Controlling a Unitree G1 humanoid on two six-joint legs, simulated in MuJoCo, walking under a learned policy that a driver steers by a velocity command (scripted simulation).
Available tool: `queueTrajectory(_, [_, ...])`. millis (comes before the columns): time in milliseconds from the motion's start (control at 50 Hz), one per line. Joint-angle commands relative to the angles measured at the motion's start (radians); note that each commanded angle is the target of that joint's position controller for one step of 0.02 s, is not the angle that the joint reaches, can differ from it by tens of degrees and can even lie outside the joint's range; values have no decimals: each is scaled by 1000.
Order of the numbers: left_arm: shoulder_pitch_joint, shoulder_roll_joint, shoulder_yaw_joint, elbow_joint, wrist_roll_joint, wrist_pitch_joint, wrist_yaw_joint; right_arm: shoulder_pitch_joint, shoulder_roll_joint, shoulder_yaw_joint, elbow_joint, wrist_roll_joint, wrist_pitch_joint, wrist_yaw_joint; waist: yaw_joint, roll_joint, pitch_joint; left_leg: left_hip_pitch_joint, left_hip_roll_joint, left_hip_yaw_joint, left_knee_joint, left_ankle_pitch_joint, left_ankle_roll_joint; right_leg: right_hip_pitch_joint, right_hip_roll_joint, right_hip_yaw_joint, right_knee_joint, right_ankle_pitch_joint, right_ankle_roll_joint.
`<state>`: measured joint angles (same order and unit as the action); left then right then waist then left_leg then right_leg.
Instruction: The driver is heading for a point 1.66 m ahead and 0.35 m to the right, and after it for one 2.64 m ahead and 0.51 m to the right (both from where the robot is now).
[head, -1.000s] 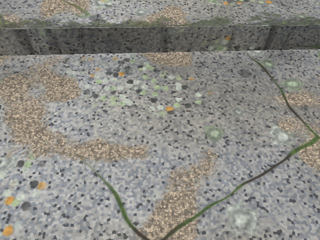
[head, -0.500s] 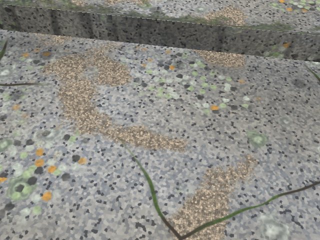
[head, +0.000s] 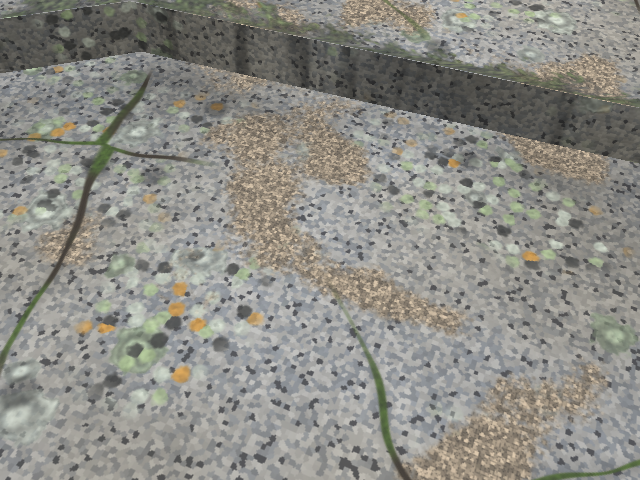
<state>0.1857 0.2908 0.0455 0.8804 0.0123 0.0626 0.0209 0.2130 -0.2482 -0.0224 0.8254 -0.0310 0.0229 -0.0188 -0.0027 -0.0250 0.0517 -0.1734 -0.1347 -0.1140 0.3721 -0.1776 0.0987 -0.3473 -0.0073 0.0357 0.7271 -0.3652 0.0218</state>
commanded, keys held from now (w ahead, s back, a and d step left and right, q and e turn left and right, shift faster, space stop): e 0.60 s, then no key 0.26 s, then w+q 0.14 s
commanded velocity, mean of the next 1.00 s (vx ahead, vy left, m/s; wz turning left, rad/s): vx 0.02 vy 0.00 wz -0.32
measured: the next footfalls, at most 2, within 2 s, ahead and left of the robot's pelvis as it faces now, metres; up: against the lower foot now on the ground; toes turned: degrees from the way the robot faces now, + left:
right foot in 0.10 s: +0.03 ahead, -0.13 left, +0.00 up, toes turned +1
left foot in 0.42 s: +0.06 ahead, +0.09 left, +0.00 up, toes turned -18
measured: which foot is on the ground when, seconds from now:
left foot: down 0.00-0.12, up 0.14-0.40, down 0.42-0.86, up 0.88-1.00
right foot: up 0.00-0.08, down 0.10-0.42, up 0.44-0.84, down 0.86-1.00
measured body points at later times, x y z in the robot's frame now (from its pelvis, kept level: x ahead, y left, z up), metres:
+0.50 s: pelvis +0.00 +0.02 +0.00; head +0.05 +0.03 +0.44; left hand +0.17 +0.28 -0.14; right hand +0.04 -0.29 -0.11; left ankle +0.02 +0.11 -0.75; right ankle -0.03 -0.11 -0.71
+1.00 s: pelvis +0.01 -0.01 +0.00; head +0.01 -0.03 +0.45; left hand +0.21 +0.18 -0.12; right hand -0.06 -0.28 -0.15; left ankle +0.03 +0.12 -0.70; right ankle -0.05 -0.08 -0.74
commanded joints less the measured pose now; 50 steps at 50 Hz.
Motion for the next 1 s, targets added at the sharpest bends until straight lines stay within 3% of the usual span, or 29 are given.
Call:
queueTrajectory(20, [-6,75,7,-34,-8,-14,2,7,-151,-21,-18,-3,-10,-13,-13,123,-47,-6,295,-191,-76,181,92,108,22,-13,-125,-2,-25])
queueTrajectory(60, [24,77,4,-24,-8,-28,4,-10,-178,-28,-8,12,-6,-21,21,90,-37,-11,292,-173,-17,238,64,177,24,-5,-317,137,-46])
queueTrajectory(80, [26,99,6,-25,-2,-39,7,0,-180,-30,-7,13,-9,-23,17,61,-47,-24,276,-162,16,228,34,218,-9,64,-365,222,-60])
queueTrajectory(100, [41,150,13,-30,10,-50,9,3,-168,-30,-22,13,-13,-22,1,-15,-71,-46,219,-108,106,178,4,242,-108,198,-376,364,-88])
queueTrajectory(120, [21,211,30,-26,-5,-51,1,7,-145,-31,-28,20,-10,-21,-31,-122,-48,-112,87,11,160,-8,-31,225,-205,327,-363,578,-177])
queueTrajectory(140, [31,170,23,-29,-5,-53,-9,-5,-130,-25,-17,14,-3,-30,-4,-146,-55,-120,57,62,226,-163,-49,208,-284,421,-393,638,-251])
queueTrajectory(160, [36,156,21,-32,-2,-55,-13,-20,-130,-29,-17,15,0,-32,10,-162,-46,-152,43,70,316,-275,-55,208,-295,450,-413,640,-280])
queueTrajectory(200, [46,171,34,-29,3,-49,-6,-58,-134,-37,-29,20,4,-22,18,-124,-31,-236,50,54,497,-355,-78,218,-256,427,-423,606,-287])
queueTrajectory(240, [28,175,47,-29,-4,-36,2,-57,-120,-34,-36,21,3,-15,0,-92,-42,-261,72,49,502,-317,-107,239,-183,358,-404,573,-247])
queueTrajectory(340, [32,179,69,-38,-2,-15,-8,-70,-109,-25,-64,32,-7,-15,27,-131,-100,-189,60,79,317,-270,-130,248,-136,380,-365,566,-215])
queueTrajectory(400, [-49,185,77,-66,-8,-7,-17,35,-116,-27,-46,28,-18,-24,-36,-132,-116,10,50,92,31,-112,-110,145,-83,391,-312,484,-147])
queueTrajectory(420, [-55,159,71,-79,-13,-10,-17,62,-157,-38,-41,17,-24,-34,-41,-78,-116,112,114,34,-86,-72,-95,51,-35,364,-261,326,-94])
queueTrajectory(440, [7,79,53,-88,-10,-16,-19,62,-247,-54,-52,1,-23,-42,-5,153,-122,194,368,-220,-189,-148,-42,-79,80,227,-66,28,-41])
queueTrajectory(460, [9,98,57,-98,-1,-14,-7,-10,-318,-68,-79,-2,-14,-36,1,283,-87,70,526,-387,-183,-23,84,-168,163,75,104,-231,-24])
queueTrajectory(480, [6,160,70,-84,15,-11,-5,-9,-249,-52,-87,-6,-13,-28,8,168,-58,22,530,-350,-154,90,132,-152,90,94,259,-220,-29])
queueTrajectory(500, [17,158,76,-61,12,-7,-12,-48,-183,-34,-95,3,-16,-25,33,108,-26,-5,470,-242,-131,161,120,-144,78,95,325,-165,-31])
queueTrajectory(520, [42,146,76,-46,8,-1,-20,-83,-158,-26,-108,3,-17,-25,51,109,-14,1,405,-137,-110,226,90,-142,71,76,368,-114,-22])
queueTrajectory(560, [49,129,68,-43,9,7,-42,-59,-160,-26,-106,6,-24,-32,39,164,-35,74,349,-29,-71,377,72,-169,67,39,391,-67,3])
queueTrajectory(660, [-47,100,48,-85,2,14,-56,70,-179,-38,-63,6,-26,-24,-35,170,-57,204,393,-11,-27,498,120,-186,65,20,254,-82,24])
queueTrajectory(780, [-56,69,22,-90,-8,12,-40,45,-193,-43,-41,3,-26,2,-29,207,-70,114,391,23,18,554,120,28,64,-56,-24,-90,-22])
queueTrajectory(820, [-28,59,16,-79,-9,5,-33,32,-197,-44,-29,9,-19,6,-5,196,-75,90,379,27,60,535,97,113,66,-79,-191,5,-43])
queueTrajectory(840, [2,52,11,-68,-3,-5,-29,22,-195,-44,-21,15,-13,5,22,169,-74,43,363,45,94,473,58,205,55,-76,-369,164,-55])
queueTrajectory(860, [14,87,14,-63,12,-19,-21,44,-173,-37,-15,16,-14,5,25,96,-99,-45,334,68,144,333,0,340,-16,23,-471,277,-68])
queueTrajectory(880, [60,124,6,-63,32,-36,-12,81,-63,-4,-42,5,-16,15,10,-142,-184,-215,255,133,293,-161,-57,535,-292,328,-516,427,-111])
queueTrajectory(900, [87,168,20,-18,9,-38,-2,72,-75,-4,-21,15,4,5,37,-210,-128,-198,168,133,353,-420,-61,347,-354,343,-491,346,-251])
queueTrajectory(920, [85,171,28,-17,13,-39,-7,42,-150,-24,-21,5,10,6,47,-140,-49,-291,161,110,481,-424,-57,353,-322,349,-541,87,-275])
queueTrajectory(940, [63,140,19,-16,17,-42,-9,10,-165,-34,-14,5,10,15,50,-102,16,-353,160,72,539,-363,-51,316,-288,320,-594,-134,-253])
queueTrajectory(960, [25,115,10,-25,23,-44,-5,26,-167,-40,0,15,5,26,26,-104,65,-379,155,49,548,-299,-50,295,-247,279,-633,-196,-212])
queueTrajectory(1000, [34,102,7,-16,15,-66,6,56,-151,-46,28,5,-6,43,14,-107,78,-406,149,37,591,-201,-56,323,-215,200,-654,-119,-181])
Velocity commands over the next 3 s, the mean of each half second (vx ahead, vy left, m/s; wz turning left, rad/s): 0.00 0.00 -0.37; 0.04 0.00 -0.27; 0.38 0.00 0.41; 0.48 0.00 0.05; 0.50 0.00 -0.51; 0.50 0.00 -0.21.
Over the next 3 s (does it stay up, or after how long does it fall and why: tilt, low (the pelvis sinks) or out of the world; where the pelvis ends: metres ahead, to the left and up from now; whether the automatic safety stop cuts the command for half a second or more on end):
stays up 1.00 -0.16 -0.02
